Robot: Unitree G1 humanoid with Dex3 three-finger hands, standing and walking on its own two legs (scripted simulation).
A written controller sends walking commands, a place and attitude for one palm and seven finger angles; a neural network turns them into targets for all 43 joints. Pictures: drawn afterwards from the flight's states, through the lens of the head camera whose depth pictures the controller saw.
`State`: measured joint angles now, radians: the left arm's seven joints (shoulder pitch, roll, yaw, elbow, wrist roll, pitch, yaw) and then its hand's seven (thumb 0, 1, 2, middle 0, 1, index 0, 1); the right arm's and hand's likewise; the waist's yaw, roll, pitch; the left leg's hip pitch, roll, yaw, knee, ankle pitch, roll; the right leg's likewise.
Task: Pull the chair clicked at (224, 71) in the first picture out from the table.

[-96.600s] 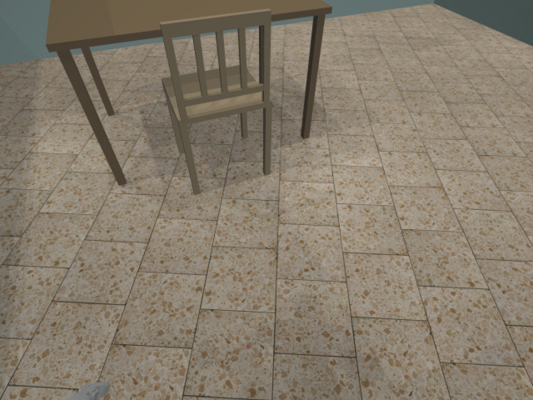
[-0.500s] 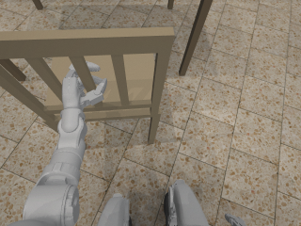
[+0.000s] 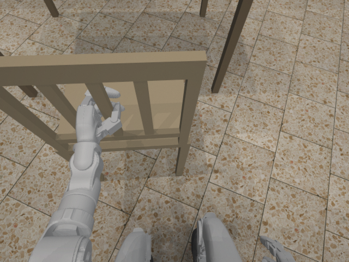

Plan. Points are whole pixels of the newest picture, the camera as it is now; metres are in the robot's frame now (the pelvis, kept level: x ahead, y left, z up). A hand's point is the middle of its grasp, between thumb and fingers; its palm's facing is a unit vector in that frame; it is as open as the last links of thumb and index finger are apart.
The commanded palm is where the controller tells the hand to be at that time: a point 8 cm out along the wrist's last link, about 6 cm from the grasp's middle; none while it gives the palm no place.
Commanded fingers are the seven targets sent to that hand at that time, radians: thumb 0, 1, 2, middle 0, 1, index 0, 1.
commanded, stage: hook a spindle and tug to test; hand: left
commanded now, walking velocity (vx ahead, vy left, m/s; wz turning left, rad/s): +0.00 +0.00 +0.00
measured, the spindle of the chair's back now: (108, 112) +0.45 +0.15 +0.00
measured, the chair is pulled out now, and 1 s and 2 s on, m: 0.30 0.38 0.45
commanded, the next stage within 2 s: step backward, pulling the chair out in 0.18 s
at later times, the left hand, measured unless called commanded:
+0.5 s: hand (113, 128) +0.40 +0.12 +0.03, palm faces +0.05 -0.99 -0.11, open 5.4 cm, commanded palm +0.38 +0.17 +0.02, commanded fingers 0.00 0.90 0.90 -0.50 -1.45 -0.50 -1.45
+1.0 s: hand (115, 151) +0.34 +0.11 +0.03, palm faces -0.02 -0.99 -0.14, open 5.4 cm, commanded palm +0.33 +0.16 +0.03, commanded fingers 0.00 0.90 0.90 -0.50 -1.45 -0.50 -1.45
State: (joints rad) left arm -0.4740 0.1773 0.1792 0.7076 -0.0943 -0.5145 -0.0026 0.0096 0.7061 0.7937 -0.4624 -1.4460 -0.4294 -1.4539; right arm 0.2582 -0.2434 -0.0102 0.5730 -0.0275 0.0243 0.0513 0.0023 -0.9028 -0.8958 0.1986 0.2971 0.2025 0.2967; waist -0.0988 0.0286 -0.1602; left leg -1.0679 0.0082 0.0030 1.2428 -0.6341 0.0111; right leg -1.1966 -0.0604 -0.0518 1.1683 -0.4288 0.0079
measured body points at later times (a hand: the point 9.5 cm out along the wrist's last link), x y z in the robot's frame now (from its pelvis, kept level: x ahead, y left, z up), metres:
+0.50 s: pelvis +0.00 +0.01 +0.07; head +0.12 +0.00 +0.50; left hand +0.39 +0.18 +0.04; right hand +0.08 -0.24 -0.06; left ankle -0.03 +0.11 -0.63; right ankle +0.06 -0.13 -0.63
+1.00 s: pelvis -0.03 +0.00 +0.09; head +0.07 -0.01 +0.53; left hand +0.34 +0.17 +0.04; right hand +0.02 -0.26 -0.04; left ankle -0.03 +0.11 -0.63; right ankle +0.06 -0.13 -0.63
